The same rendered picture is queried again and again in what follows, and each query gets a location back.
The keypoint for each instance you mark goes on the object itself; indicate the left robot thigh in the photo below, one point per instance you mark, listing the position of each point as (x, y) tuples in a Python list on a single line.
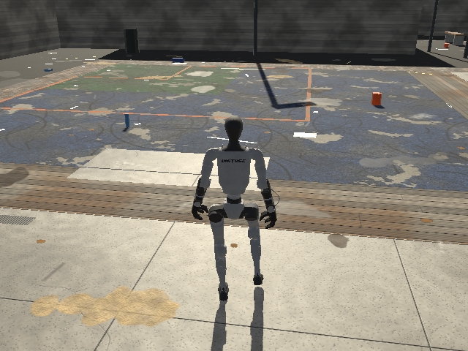
[(216, 217)]

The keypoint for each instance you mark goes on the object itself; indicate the humanoid robot head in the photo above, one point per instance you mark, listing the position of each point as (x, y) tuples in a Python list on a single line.
[(233, 126)]

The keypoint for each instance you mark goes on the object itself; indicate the robot right hand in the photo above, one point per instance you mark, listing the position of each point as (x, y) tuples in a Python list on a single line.
[(272, 218)]

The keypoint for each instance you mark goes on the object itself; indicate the robot right upper arm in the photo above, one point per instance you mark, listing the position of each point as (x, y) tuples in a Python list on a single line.
[(257, 155)]

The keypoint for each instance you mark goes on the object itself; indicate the robot left hand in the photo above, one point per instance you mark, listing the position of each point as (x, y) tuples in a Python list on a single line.
[(199, 209)]

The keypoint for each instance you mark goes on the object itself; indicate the robot left upper arm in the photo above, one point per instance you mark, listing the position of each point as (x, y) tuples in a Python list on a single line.
[(210, 155)]

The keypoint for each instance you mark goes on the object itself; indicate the left robot forearm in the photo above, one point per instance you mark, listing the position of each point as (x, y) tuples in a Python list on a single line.
[(199, 195)]

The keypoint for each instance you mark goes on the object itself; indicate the right robot forearm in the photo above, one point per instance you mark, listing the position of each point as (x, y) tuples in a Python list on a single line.
[(268, 198)]

